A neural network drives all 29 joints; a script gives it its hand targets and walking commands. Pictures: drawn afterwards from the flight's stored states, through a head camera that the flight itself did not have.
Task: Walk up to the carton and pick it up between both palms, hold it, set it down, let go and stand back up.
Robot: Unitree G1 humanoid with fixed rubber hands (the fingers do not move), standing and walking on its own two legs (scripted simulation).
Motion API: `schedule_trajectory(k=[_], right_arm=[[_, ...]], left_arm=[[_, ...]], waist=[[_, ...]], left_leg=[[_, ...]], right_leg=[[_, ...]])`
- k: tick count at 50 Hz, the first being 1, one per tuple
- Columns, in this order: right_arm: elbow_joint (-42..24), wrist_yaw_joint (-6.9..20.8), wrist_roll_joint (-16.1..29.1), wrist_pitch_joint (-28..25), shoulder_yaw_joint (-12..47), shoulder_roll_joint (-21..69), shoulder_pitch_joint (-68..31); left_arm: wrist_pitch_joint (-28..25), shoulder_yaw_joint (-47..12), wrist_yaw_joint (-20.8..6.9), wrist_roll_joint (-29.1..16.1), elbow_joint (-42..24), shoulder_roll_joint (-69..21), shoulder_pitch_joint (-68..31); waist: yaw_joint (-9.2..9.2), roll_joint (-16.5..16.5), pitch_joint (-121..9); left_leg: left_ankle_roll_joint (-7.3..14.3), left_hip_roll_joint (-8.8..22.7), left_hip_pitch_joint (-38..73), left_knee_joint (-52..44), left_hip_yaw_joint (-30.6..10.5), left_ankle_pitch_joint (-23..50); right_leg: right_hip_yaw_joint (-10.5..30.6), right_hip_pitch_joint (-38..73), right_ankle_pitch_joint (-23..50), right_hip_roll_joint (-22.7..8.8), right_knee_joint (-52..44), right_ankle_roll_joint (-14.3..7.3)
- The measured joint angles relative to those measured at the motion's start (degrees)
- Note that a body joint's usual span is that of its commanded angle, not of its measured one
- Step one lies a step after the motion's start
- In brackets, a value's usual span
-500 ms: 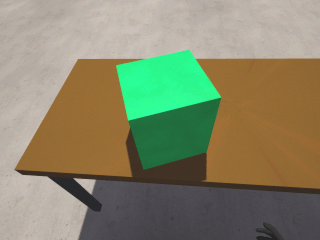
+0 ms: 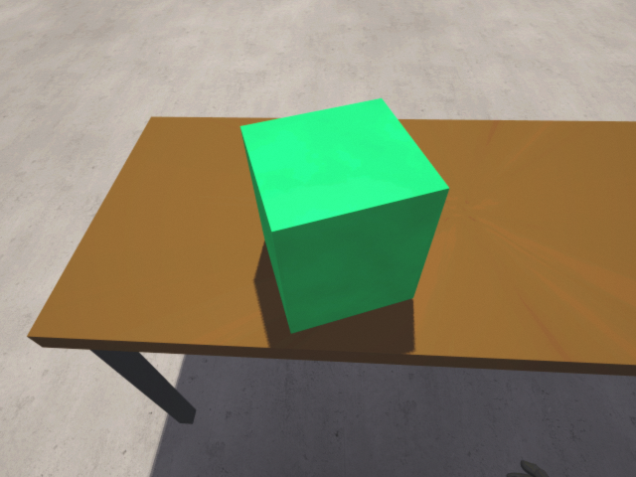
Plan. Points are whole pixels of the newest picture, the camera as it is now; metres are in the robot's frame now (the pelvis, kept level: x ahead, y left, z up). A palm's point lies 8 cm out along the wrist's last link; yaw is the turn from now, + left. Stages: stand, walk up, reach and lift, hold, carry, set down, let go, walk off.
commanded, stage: walk up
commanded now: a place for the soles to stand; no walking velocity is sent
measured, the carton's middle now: (334, 220) +0.47 -0.01 +0.03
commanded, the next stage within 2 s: reach and lift in 0.68 s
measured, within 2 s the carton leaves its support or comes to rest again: neither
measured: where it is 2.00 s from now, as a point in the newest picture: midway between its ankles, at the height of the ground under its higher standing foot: outside the picture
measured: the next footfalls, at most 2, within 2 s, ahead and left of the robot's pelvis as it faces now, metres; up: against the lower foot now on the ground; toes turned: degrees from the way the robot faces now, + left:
none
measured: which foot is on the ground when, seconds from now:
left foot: down 0.00-1.00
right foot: down 0.00-1.00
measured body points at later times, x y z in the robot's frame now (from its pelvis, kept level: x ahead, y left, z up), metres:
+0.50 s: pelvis -0.01 +0.00 +0.00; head +0.01 -0.02 +0.45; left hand +0.07 +0.32 -0.10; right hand +0.10 -0.29 -0.14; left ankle -0.01 +0.14 -0.73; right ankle +0.02 -0.12 -0.73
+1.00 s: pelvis -0.01 -0.01 +0.00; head +0.03 -0.03 +0.44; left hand +0.17 +0.27 -0.08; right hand +0.15 -0.30 -0.12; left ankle -0.01 +0.14 -0.73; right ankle +0.02 -0.12 -0.73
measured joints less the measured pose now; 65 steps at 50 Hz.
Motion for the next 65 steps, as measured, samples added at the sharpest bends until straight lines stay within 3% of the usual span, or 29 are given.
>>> schedule_trajectory(k=[35, 40, 44, 49, 65], right_arm=[[2.5, 0.0, 0.0, 0.1, 0.6, 0.0, 0.0], [4.2, 1.8, -3.4, -7.5, -2.6, 0.1, -3.0], [1.6, 3.0, -3.4, -8.2, -4.0, 0.1, -3.6], [-1.0, 4.4, -3.4, -8.1, -4.1, -0.1, -3.6], [-5.4, 8.0, 0.9, -9.5, -2.6, -0.7, -3.1]], left_arm=[[0.0, 0.0, -0.2, 0.0, 2.0, 0.0, 0.0], [17.3, 0.0, 0.1, 0.0, -9.6, -0.6, -3.7], [23.7, 0.0, 0.1, 0.0, -19.4, -2.0, -6.1], [25.3, 0.0, 0.1, 0.0, -25.4, -3.7, -7.2], [21.3, 0.0, 2.9, 0.0, -30.5, -9.9, -5.0]], waist=[[0.0, 0.0, -0.9], [0.0, -0.2, 2.4], [0.0, -0.2, 3.0], [0.0, -0.2, 2.8], [0.0, -0.2, 2.4]], left_leg=[[0.0, 0.0, 0.1, 0.0, 0.1, 0.6], [0.0, 0.0, -0.5, 2.6, 0.0, -0.4], [0.0, 0.1, -0.5, 2.7, 0.0, -0.5], [-0.1, 0.3, -0.5, 2.7, 0.0, -0.7], [-0.4, 0.7, 2.1, -0.1, -1.2, 1.1]], right_leg=[[0.1, 0.1, 0.6, 0.0, 0.0, 0.0], [-0.5, -0.5, -0.5, -0.3, 2.7, 0.0], [-0.7, -0.5, -0.7, -0.3, 2.8, 0.0], [-0.8, -0.5, -0.9, -0.1, 2.8, 0.0], [-2.2, 3.8, 1.7, -0.1, -2.5, 0.1]])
